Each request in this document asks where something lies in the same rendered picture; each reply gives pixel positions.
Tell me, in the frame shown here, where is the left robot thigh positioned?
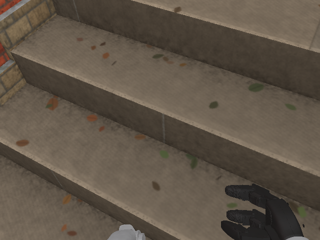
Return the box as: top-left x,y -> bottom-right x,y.
107,229 -> 146,240

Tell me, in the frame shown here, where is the left robot shin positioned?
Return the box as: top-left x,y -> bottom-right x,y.
119,224 -> 136,232

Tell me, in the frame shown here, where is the right robot hand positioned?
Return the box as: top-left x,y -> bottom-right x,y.
221,183 -> 305,240

